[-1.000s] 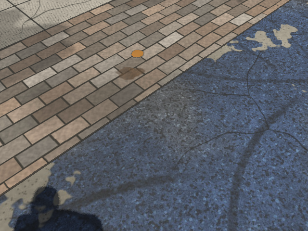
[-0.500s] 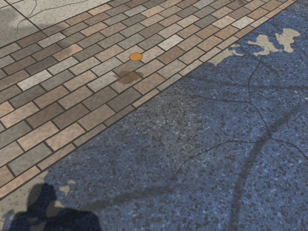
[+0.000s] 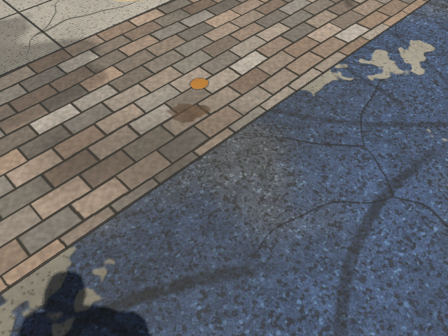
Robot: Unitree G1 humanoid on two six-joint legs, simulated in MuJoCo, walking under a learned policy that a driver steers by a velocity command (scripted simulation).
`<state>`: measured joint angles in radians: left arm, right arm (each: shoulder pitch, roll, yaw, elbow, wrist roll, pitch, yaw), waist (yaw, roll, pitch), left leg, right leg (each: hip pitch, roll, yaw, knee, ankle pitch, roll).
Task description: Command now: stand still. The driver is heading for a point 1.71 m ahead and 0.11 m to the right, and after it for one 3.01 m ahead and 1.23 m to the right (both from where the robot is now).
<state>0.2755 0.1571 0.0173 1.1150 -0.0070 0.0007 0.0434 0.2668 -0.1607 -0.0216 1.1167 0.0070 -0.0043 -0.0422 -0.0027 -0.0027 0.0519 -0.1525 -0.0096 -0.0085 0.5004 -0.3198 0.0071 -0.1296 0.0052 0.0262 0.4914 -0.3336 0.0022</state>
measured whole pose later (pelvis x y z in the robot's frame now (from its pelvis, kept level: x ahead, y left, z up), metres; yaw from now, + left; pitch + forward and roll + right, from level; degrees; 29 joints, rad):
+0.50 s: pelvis +0.01 -0.01 -0.01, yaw -1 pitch +0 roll +0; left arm 0.40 0.15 0.02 1.09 -0.03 -0.09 0.02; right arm 0.43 -0.17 -0.04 1.11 0.03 -0.08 -0.02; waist -0.01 0.01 -0.02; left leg -0.21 -0.01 -0.02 0.60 -0.39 0.03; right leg -0.25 0.02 -0.01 0.66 -0.46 -0.11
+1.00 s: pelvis +0.24 +0.01 -0.02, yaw -1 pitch +2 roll +0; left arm 0.51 0.21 0.02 1.06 0.00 -0.08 0.01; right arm -0.04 -0.22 -0.03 0.81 0.01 -0.12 0.04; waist 0.05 0.00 0.04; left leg -0.53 -0.03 0.07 0.60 -0.11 0.11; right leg 0.00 0.01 0.06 0.81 -0.48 -0.02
